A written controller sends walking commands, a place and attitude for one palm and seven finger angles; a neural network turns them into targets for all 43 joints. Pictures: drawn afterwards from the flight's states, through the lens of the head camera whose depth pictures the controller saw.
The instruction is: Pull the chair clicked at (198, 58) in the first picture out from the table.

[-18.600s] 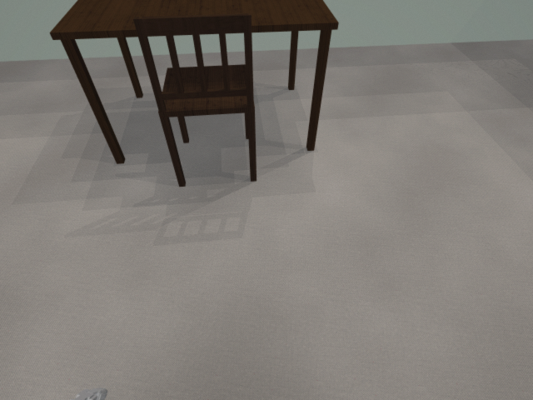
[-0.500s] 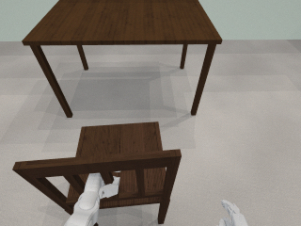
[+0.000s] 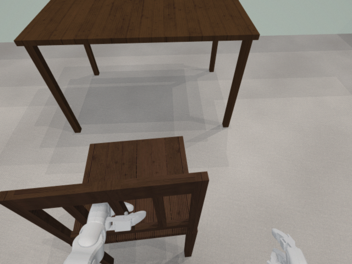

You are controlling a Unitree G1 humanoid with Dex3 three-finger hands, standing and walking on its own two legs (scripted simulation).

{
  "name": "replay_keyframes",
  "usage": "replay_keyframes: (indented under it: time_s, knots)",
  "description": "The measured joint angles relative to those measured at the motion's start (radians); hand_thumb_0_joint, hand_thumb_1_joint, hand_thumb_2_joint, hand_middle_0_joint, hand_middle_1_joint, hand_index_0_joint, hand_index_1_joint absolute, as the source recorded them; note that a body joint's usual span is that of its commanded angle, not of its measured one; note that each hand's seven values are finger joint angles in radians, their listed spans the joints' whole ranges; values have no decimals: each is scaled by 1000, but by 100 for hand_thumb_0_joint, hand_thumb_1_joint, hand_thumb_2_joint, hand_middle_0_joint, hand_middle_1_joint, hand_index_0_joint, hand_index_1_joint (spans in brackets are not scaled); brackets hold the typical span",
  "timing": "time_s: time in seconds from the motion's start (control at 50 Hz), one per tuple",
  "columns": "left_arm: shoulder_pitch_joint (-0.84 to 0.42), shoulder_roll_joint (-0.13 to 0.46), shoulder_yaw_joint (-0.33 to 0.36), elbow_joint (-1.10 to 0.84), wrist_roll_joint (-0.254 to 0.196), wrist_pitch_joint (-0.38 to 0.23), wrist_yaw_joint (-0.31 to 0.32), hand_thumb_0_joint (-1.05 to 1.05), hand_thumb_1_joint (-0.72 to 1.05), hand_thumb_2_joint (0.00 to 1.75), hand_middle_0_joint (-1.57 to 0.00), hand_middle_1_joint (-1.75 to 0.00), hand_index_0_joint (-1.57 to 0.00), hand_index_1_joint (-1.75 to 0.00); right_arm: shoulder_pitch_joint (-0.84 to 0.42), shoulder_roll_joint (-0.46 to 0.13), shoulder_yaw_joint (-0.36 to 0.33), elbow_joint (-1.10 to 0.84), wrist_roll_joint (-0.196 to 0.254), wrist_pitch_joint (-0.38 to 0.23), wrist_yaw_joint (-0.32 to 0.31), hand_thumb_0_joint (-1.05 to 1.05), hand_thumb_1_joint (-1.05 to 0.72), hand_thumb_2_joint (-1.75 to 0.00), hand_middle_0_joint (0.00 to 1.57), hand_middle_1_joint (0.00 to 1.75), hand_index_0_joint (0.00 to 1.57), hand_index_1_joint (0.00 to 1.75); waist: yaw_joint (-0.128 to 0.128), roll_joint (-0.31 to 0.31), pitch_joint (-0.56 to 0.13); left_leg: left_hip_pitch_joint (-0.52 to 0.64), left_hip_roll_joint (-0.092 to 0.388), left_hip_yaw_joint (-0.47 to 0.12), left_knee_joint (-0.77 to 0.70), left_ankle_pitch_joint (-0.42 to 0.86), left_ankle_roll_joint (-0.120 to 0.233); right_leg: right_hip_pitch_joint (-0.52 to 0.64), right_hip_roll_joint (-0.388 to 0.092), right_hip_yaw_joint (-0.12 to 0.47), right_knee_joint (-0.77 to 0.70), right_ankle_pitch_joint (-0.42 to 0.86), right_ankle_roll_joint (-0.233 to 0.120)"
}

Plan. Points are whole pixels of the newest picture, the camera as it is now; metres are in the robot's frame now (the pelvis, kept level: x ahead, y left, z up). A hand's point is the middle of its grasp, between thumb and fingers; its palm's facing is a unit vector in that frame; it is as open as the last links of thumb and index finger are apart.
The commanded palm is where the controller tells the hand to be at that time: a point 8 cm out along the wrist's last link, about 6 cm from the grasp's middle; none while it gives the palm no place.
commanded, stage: open the thumb and straighten the fingers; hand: left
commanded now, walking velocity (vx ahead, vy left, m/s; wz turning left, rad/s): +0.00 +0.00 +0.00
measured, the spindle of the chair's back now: (123, 214) +0.26 +0.14 -0.09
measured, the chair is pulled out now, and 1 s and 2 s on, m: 0.63 0.63 0.63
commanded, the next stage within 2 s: draw the fingers out of the gap in 0.48 s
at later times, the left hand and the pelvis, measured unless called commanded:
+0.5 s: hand (122, 217) +0.25 +0.14 -0.06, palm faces +0.01 -0.99 -0.13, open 17.1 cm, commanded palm +0.23 +0.19 -0.03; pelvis +0.02 -0.01 -0.02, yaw +2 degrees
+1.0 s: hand (113, 248) +0.18 +0.15 -0.06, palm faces +0.01 -0.99 -0.12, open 17.5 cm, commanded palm +0.15 +0.19 -0.04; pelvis +0.02 +0.01 -0.04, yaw +2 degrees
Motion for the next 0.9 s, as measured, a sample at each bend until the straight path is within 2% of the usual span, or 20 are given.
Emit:
replay_keyframes:
  time_s: [0.1,0.2,0.4,0.5,0.64,0.74,0.9]
  knots:
    - [18,0,6,-73,-5,76,-2,1,-18,37,-41,-127,-44,-131,-1,-1,4,-26,-2,-17,-12,1,-91,-90,20,30,20,30,6,15,-23,-57,-5,-2,65,-34,1,-58,-4,-1,69,-38,1]
    - [53,-5,-3,-147,-6,129,-3,0,-39,27,-35,-104,-36,-106,2,8,17,-47,-6,-35,-21,1,-91,-90,20,30,20,30,13,26,-41,-91,-8,-9,109,-61,0,-88,-8,-7,114,-67,0]
    - [109,5,-9,-246,0,190,-12,-1,-52,21,-14,-40,-13,-40,9,16,37,-78,-14,-48,-35,1,-91,-90,21,30,20,30,20,26,-56,-139,-10,-28,171,-98,-5,-128,-10,-25,172,-109,-5]
    - [136,22,0,-293,-5,201,-16,-1,-53,20,-6,-17,-6,-17,17,9,36,-83,-14,-54,-43,1,-91,-90,21,30,20,30,18,23,-62,-154,-10,-36,191,-110,-7,-137,-9,-33,185,-120,-6]
    - [187,32,7,-340,-10,216,-28,-1,-53,20,-2,-4,-1,-4,27,1,28,-89,-14,-55,-50,1,-91,-90,21,30,20,30,11,21,-74,-170,-10,-38,210,-122,-5,-148,-9,-35,196,-128,-4]
    - [284,32,-4,-414,-4,219,-23,-1,-53,20,-1,-1,-1,-1,37,7,20,-108,-12,-58,-53,1,-91,-90,21,30,20,30,7,20,-82,-179,-10,-37,225,-132,-1,-155,-9,-34,204,-135,0]
    - [409,32,-39,-524,12,207,-10,-1,-53,20,-1,-1,0,0,36,25,24,-124,-14,-70,-62,1,-91,-90,21,30,20,30,15,17,-90,-209,-18,-45,265,-147,6,-173,-16,-42,231,-147,7]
